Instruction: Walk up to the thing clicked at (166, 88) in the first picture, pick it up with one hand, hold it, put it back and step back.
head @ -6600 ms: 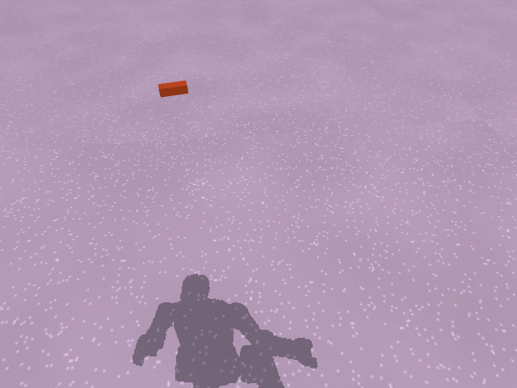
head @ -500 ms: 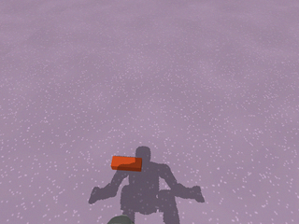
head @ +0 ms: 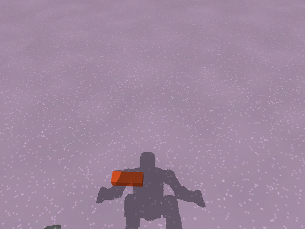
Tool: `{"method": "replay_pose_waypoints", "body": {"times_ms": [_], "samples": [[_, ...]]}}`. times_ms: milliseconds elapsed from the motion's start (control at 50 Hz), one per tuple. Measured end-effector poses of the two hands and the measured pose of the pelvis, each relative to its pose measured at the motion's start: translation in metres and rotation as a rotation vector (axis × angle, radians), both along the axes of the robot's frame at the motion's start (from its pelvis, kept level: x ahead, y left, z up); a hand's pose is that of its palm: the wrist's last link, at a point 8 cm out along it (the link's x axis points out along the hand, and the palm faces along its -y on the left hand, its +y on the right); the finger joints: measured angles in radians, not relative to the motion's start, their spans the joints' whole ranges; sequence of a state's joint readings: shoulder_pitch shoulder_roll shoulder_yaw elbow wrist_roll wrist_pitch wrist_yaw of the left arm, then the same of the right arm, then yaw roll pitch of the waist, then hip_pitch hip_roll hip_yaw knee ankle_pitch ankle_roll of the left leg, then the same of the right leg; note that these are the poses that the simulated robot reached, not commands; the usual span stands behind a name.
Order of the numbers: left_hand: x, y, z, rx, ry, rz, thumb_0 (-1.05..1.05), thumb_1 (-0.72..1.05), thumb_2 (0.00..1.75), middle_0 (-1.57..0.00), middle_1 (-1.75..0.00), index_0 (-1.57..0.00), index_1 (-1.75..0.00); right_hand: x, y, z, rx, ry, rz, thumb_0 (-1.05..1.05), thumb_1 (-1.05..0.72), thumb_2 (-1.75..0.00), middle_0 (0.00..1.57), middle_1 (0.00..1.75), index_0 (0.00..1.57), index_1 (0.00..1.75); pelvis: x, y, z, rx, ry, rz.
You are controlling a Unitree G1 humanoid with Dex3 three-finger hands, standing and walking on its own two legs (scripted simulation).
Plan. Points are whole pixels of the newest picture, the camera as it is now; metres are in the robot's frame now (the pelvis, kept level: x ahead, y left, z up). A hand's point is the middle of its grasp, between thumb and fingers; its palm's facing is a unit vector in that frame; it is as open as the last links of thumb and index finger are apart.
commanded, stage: walk up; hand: left
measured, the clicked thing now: (127, 178) +0.51 +0.19 -0.73
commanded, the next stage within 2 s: stand in 0.98 s
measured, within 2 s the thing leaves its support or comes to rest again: neither
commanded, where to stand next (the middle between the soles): +0.04 +0.00 m, yaw -1 degrees
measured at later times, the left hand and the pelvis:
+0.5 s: hand out of the picture +0.09 +0.27 -0.14, palm faces -0.01 -0.94 -0.33, open 7.3 cm; pelvis +0.01 +0.01 +0.02, yaw +0 degrees
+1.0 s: hand out of the picture +0.09 +0.27 -0.14, palm faces +0.01 -0.94 -0.34, open 7.3 cm; pelvis +0.02 +0.02 +0.02, yaw +1 degrees
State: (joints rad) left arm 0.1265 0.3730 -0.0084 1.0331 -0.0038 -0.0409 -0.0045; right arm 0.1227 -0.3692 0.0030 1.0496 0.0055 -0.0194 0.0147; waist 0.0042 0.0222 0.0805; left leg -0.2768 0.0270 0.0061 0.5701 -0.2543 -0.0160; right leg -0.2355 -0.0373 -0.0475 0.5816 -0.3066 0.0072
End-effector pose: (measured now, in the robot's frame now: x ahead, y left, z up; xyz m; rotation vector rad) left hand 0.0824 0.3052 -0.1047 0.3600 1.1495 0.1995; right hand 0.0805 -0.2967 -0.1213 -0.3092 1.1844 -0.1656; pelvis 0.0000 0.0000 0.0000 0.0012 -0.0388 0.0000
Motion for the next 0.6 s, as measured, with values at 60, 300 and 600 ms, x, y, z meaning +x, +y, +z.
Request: {"method": "replay_pose_waypoints", "body": {"times_ms": [60,300,600], "samples": [[0.013,0.000,0.002,-0.009,-0.019,0.000,0.00,0.90,0.90,-0.21,-0.30,-0.21,-0.30,0.004,0.003,0.004,-0.002,0.005,-0.001,0.01,-0.90,-0.90,0.20,0.30,0.21,0.30,0.002,0.002,0.003,-0.001,-0.002,0.002],[0.029,0.000,0.004,-0.045,-0.017,0.012,0.00,0.90,0.90,-0.21,-0.30,-0.21,-0.30,0.011,0.003,0.021,-0.036,0.011,-0.016,0.01,-0.90,-0.90,0.20,0.30,0.21,0.30,0.008,0.008,0.013,-0.005,-0.007,0.004],[-0.008,0.009,-0.001,-0.048,0.087,0.057,0.00,0.90,0.90,-0.21,-0.30,-0.21,-0.30,0.007,0.011,0.021,-0.030,0.044,-0.014,0.01,-0.90,-0.90,0.20,0.30,0.20,0.30,0.010,0.013,0.017,-0.007,0.003,0.009]]}}
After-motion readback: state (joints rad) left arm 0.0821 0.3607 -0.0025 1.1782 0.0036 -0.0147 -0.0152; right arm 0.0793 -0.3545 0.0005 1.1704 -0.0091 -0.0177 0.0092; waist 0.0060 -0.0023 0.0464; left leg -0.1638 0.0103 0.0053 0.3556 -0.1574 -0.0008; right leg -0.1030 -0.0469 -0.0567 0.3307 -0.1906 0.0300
